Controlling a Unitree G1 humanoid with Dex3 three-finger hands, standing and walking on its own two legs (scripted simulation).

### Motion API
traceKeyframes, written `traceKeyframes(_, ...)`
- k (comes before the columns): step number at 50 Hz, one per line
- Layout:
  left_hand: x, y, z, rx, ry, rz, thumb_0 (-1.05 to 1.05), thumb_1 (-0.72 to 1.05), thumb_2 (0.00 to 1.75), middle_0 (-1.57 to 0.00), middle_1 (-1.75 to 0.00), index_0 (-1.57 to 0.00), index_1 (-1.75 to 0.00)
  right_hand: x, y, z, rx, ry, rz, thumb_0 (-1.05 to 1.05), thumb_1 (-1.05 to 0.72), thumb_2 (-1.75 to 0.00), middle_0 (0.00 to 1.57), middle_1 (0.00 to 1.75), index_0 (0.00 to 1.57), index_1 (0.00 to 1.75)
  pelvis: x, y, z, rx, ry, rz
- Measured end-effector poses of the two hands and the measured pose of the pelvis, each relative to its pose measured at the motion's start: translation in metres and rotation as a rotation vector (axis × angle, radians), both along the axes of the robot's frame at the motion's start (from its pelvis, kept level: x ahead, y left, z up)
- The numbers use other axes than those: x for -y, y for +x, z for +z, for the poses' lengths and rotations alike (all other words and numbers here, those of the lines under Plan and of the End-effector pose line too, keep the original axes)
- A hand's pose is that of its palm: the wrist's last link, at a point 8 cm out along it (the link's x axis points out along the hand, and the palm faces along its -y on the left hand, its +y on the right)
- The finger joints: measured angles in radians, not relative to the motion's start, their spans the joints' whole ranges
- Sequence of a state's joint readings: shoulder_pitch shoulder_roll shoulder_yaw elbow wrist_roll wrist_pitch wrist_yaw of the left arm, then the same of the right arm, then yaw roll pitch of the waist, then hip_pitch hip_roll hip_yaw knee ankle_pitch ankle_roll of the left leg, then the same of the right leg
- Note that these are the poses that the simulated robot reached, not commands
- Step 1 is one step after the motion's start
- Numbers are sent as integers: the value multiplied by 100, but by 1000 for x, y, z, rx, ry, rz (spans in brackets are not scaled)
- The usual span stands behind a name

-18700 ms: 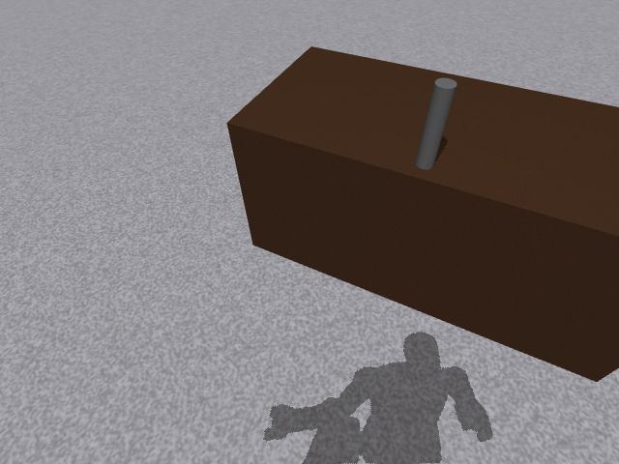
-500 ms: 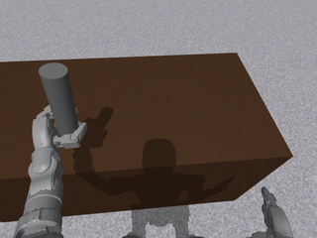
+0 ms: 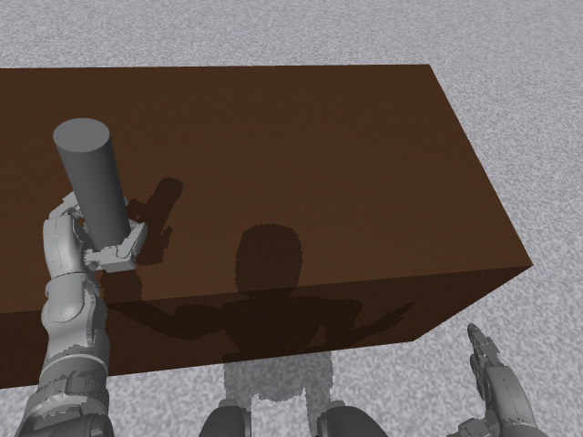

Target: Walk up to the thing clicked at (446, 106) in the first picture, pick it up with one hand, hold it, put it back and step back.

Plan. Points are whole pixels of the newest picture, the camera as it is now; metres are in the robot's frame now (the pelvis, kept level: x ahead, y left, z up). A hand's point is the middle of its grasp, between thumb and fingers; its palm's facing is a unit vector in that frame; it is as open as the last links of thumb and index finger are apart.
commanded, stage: lower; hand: left
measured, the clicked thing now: (103, 206) +0.40 +0.23 +0.08
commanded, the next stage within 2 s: loosen in 1.12 s
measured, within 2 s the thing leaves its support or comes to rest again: neither
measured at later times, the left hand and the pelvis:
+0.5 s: hand (125, 244) +0.40 +0.23 -0.02, palm faces +0.27 -0.96 +0.00, open 7.3 cm; pelvis -0.01 +0.00 -0.02, yaw +0 degrees
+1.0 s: hand (136, 253) +0.39 +0.22 -0.05, palm faces +0.27 -0.96 -0.01, open 7.3 cm; pelvis -0.02 +0.00 -0.04, yaw +0 degrees
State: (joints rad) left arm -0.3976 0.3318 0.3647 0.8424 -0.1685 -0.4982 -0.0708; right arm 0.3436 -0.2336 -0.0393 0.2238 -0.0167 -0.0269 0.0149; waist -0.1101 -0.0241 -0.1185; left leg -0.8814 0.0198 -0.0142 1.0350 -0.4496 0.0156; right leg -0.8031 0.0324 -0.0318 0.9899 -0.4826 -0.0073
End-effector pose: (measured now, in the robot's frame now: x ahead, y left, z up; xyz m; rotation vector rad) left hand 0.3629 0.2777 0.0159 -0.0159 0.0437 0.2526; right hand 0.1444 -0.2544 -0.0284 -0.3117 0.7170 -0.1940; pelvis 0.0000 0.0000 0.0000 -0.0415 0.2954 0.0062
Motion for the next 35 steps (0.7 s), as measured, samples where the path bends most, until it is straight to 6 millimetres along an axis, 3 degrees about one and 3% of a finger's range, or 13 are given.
traceKeyframes(35, 2, -2, -47, 8, 19, 18, -3, -15, 117, -100, -115, -91, -118, -3, -11, -2, 25, -45, 43, -1, 50, -6, 6, 6, 6, 5, -1, -12, -32, -65, -10, -1)
